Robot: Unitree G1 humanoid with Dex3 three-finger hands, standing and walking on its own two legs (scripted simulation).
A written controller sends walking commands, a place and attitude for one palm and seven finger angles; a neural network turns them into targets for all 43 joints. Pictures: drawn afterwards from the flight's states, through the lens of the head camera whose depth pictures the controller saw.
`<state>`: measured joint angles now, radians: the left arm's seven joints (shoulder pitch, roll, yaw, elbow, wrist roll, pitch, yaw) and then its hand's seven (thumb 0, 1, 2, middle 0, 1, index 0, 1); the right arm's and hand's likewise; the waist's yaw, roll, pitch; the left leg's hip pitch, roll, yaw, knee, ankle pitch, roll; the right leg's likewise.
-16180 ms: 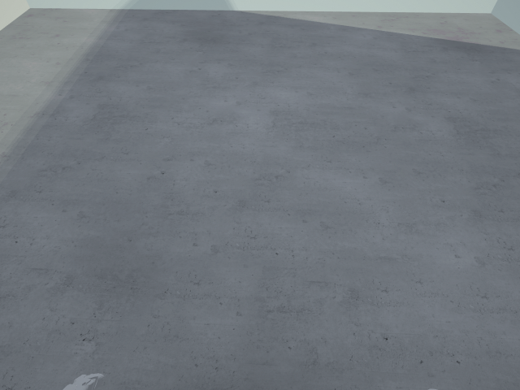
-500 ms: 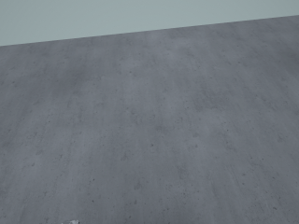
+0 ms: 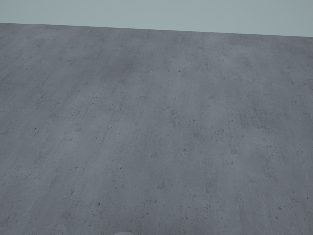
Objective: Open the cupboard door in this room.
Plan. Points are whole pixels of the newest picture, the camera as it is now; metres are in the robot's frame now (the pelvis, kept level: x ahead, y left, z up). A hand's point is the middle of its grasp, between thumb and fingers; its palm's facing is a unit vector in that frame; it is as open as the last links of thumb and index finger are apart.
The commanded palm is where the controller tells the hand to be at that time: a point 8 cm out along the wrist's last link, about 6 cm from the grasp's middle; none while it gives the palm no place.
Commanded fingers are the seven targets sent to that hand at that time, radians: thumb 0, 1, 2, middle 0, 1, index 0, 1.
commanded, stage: turn or walk to find it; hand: left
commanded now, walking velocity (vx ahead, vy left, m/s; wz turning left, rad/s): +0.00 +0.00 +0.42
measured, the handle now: out of the picture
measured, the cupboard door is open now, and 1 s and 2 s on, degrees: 0 0 0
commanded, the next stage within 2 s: none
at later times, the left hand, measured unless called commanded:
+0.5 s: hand out of the picture +0.04 +0.22 -0.16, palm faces +0.21 -0.94 -0.25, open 7.4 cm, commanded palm none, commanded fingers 0.00 0.90 0.90 -0.20 -0.30 -0.20 -0.30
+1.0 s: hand out of the picture -0.12 +0.21 -0.18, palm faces +0.48 -0.84 -0.24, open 7.4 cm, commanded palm none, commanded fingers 0.00 0.90 0.90 -0.20 -0.30 -0.20 -0.30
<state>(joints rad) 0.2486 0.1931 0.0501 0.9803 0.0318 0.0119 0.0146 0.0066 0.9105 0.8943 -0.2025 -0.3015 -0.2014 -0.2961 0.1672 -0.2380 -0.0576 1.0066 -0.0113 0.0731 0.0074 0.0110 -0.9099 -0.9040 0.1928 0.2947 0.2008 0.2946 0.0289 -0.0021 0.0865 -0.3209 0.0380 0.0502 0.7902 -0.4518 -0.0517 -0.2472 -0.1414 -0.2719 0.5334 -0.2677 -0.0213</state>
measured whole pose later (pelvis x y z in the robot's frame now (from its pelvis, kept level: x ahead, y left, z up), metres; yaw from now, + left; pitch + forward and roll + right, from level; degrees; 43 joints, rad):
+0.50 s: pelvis -0.02 +0.01 +0.00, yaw +11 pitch +0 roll +1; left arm 0.14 0.21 0.05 0.93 0.01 0.04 0.01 0.01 0.91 0.89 -0.20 -0.30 -0.20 -0.30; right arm 0.20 -0.20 -0.05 0.97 -0.02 0.04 0.00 0.01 -0.90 -0.90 0.20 0.30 0.21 0.30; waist -0.02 0.02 0.06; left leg -0.28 -0.04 -0.07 0.50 -0.22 0.01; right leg -0.30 -0.05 -0.04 0.66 -0.38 0.07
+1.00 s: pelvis -0.06 +0.01 -0.01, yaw +26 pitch +0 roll +0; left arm 0.25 0.22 0.06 0.98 0.02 0.03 0.01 0.01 0.91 0.89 -0.20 -0.30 -0.20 -0.30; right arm 0.15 -0.24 -0.06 0.98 -0.01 0.04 0.01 0.01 -0.91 -0.90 0.19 0.29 0.20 0.29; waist 0.03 -0.03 0.09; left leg -0.25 0.02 0.07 0.58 -0.30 -0.02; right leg -0.28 -0.18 -0.24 0.66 -0.34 0.04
